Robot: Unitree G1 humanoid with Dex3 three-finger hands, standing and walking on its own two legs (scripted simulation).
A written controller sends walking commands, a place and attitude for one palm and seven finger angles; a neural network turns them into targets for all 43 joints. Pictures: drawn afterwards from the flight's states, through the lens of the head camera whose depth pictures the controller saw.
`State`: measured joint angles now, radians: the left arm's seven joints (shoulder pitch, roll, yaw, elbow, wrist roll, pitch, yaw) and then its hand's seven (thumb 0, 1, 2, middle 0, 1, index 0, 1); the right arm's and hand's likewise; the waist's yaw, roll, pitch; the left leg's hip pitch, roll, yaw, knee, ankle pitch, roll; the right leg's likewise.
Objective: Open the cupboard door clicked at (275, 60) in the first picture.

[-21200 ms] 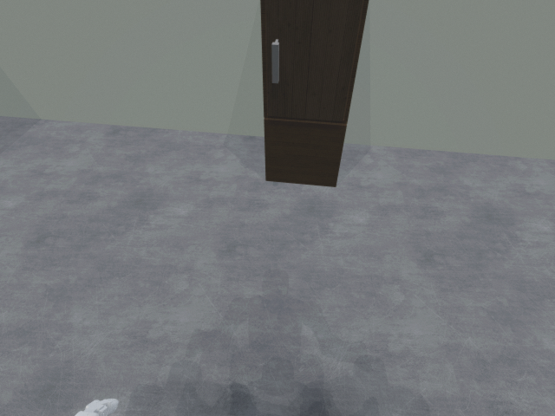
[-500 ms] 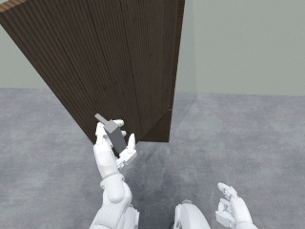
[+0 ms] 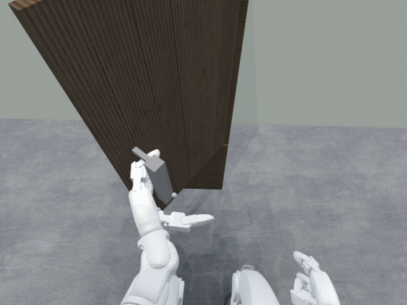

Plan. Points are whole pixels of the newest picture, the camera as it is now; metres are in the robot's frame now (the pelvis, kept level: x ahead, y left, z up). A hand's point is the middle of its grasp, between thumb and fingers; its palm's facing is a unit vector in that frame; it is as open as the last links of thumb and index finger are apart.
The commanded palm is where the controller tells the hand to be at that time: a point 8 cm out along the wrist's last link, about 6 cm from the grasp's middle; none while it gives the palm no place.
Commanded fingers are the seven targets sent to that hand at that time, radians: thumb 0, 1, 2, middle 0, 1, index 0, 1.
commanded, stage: open thumb and fingers to let go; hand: left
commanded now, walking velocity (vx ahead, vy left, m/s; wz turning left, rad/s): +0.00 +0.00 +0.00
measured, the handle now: (153, 176) +0.36 +0.12 +0.02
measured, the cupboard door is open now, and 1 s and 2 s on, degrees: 53 55 55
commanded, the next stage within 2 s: slide the hand sideways off the handle in 0.08 s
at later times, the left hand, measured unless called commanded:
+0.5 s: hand (169, 212) +0.28 +0.08 +0.03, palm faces -0.08 -0.99 +0.07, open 16.3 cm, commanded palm +0.25 +0.13 +0.02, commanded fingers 0.00 -0.50 0.30 -0.15 -0.30 -0.15 -0.30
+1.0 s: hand (148, 238) +0.24 +0.11 +0.03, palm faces -0.03 -1.00 +0.01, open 16.3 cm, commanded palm +0.21 +0.17 +0.02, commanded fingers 0.00 -0.50 0.30 -0.15 -0.30 -0.15 -0.30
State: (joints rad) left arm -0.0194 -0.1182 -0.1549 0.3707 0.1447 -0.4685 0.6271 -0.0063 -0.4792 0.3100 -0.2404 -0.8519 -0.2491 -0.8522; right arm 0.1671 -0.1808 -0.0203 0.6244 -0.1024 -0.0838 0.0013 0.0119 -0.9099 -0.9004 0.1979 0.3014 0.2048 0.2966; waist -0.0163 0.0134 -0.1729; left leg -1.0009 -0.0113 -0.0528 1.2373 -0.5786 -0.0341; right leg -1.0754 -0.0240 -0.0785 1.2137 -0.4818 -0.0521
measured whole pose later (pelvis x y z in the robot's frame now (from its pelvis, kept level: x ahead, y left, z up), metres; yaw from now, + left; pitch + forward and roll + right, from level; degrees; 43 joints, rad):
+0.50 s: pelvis -0.01 +0.02 +0.00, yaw +0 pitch +18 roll +0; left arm 0.06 0.01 -0.20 0.24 -0.07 -0.45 0.08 -0.01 -0.51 0.30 -0.16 -0.32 -0.14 -0.34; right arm 0.21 -0.22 0.00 0.52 -0.02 -0.08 0.00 0.01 -0.91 -0.90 0.20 0.30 0.21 0.30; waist -0.01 0.03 -0.15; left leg -1.00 -0.03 -0.03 1.27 -0.58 0.00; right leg -1.06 -0.04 -0.06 1.23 -0.48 -0.02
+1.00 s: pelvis +0.01 +0.02 -0.02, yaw +0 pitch +20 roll -1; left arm 0.41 0.06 -0.19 -0.08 -0.01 -0.46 0.03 -0.01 -0.50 0.30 -0.15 -0.30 -0.16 -0.31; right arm 0.19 -0.19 0.02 0.42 -0.03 -0.05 0.01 0.01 -0.91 -0.90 0.20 0.30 0.21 0.30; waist 0.02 0.01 -0.17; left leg -1.05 -0.03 -0.04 1.33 -0.65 0.00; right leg -1.11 -0.04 -0.06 1.29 -0.54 -0.02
